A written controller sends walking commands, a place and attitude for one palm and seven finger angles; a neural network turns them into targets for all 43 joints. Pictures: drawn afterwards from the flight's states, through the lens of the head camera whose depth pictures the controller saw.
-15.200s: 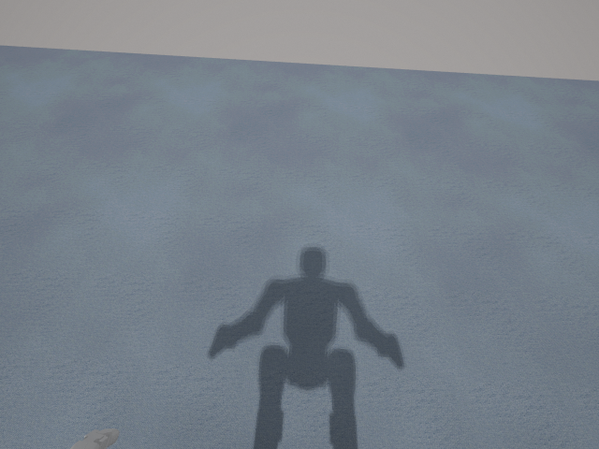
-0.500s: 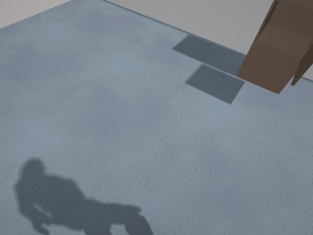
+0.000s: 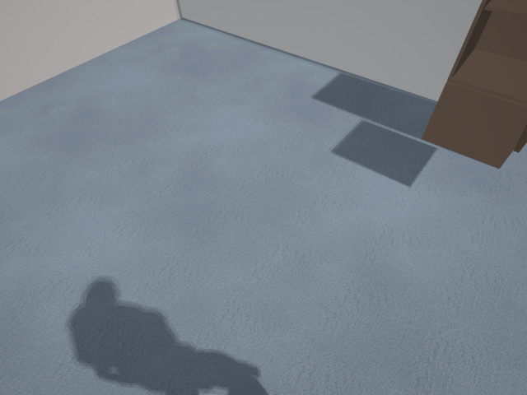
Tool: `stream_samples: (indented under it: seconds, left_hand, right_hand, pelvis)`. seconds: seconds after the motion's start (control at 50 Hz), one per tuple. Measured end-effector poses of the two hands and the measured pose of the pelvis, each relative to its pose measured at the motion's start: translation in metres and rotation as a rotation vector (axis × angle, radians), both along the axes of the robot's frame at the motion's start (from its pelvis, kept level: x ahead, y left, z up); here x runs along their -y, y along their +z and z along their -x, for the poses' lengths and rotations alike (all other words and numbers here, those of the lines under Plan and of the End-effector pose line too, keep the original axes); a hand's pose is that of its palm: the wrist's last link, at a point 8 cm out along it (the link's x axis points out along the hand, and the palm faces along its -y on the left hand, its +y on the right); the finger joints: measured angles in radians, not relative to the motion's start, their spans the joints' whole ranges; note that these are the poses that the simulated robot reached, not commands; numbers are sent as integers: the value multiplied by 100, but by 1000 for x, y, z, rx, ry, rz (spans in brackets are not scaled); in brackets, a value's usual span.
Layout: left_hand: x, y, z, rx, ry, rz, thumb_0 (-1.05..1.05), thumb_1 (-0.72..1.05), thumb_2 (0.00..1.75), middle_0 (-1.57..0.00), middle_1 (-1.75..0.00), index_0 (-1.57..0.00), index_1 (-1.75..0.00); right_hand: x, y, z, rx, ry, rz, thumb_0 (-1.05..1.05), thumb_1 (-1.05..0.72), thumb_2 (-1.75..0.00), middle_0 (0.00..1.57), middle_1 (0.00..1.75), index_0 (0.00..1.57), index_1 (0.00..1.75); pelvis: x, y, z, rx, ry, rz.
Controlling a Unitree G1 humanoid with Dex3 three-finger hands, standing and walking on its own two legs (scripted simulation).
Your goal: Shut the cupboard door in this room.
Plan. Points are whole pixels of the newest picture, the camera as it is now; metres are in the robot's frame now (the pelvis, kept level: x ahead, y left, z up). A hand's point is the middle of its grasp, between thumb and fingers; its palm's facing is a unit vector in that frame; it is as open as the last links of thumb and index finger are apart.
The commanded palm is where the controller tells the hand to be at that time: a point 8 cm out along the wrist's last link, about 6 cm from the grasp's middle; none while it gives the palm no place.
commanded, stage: stand and wait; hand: left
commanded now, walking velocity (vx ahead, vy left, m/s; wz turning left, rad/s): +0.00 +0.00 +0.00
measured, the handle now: out of the picture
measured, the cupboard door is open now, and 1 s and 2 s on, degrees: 89 89 89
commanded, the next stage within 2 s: turn or walk to find it in 0.22 s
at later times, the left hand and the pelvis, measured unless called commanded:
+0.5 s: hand out of the picture -0.03 +0.21 -0.18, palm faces +0.10 -0.97 -0.20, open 7.4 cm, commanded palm none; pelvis -0.02 +0.03 +0.00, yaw +3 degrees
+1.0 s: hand out of the picture +0.00 +0.22 -0.18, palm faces +0.18 -0.96 -0.22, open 7.4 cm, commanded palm none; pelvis -0.02 +0.03 -0.01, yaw +9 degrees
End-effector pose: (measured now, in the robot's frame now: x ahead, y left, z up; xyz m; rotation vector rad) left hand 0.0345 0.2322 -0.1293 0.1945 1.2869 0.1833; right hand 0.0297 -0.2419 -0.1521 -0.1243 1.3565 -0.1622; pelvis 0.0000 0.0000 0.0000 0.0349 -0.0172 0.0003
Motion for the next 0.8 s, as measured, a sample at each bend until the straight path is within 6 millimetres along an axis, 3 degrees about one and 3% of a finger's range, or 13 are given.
stream_samples:
  seconds: [0.08, 0.18, 0.26, 0.34, 0.66, 0.8]
  left_hand:
    - [-4, -7, 20, -36, 27, 15, 1, 92, 90, -20, -30, -21, -30]
    - [-15, -23, 46, -100, 63, 46, 1, 91, 90, -20, -30, -20, -30]
    - [-18, -24, 59, -132, 70, 66, 1, 91, 90, -20, -30, -20, -30]
    - [-20, -23, 67, -138, 75, 77, 1, 91, 90, -20, -30, -20, -30]
    - [-43, -24, 63, -49, 136, 23, 1, 91, 90, -20, -30, -20, -30]
    - [-52, -30, 59, -51, 140, 50, 1, 91, 90, -20, -30, -20, -30]
  right_hand:
    - [-1, 3, 7, -37, 25, 24, 1, -92, -90, 19, 30, 20, 30]
    - [-17, 6, 10, -20, 48, 48, 1, -92, -90, 19, 30, 20, 30]
    - [-35, 12, 9, -4, 58, 34, 1, -92, -90, 19, 30, 20, 30]
    - [-40, 13, 8, 5, 60, 37, 1, -94, -90, 20, 30, 20, 30]
    - [-41, 3, -5, 16, 137, 37, 1, -92, -90, 20, 30, 20, 30]
    - [-58, 11, -12, 46, 162, 50, 1, -92, -90, 19, 30, 20, 30]
  pelvis:
    - [-4, -1, 5, -7, 11, 11]
    - [-15, -6, 10, 0, 18, 37]
    - [-20, -1, 10, 10, 12, 36]
    - [-26, 0, 11, 10, 20, 38]
    - [-32, -11, 24, -18, 109, 55]
    - [-44, -9, 23, -4, 117, 39]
